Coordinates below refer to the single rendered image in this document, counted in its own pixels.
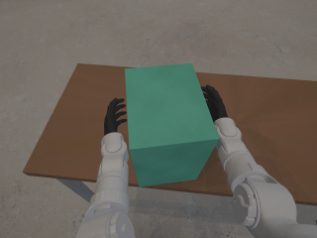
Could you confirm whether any table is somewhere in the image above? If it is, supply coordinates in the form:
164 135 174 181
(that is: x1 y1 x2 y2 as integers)
22 63 317 224

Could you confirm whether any carton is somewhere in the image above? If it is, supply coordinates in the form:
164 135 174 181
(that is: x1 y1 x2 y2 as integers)
125 63 219 187

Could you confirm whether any left robot upper arm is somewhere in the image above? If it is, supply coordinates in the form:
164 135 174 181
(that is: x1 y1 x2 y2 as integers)
76 210 136 238

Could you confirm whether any robot right forearm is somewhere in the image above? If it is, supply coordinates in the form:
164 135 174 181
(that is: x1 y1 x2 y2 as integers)
214 117 297 219

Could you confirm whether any right robot upper arm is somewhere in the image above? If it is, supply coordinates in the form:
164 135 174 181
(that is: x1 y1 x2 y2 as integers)
232 180 317 238

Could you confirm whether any robot left forearm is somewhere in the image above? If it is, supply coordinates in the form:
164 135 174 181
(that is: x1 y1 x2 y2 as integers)
80 132 130 226

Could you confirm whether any right robot hand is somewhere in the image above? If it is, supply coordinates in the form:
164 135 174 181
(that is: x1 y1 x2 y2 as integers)
200 84 228 123

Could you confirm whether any left robot hand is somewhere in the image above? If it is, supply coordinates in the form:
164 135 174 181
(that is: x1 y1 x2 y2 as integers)
104 98 127 136

